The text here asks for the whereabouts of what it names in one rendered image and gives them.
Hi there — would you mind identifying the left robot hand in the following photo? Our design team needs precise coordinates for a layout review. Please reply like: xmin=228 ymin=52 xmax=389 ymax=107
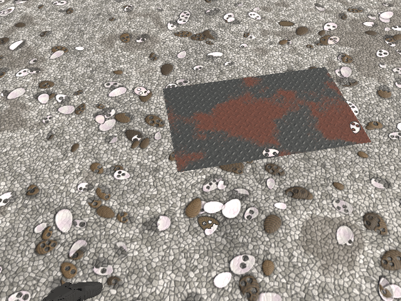
xmin=42 ymin=282 xmax=103 ymax=301

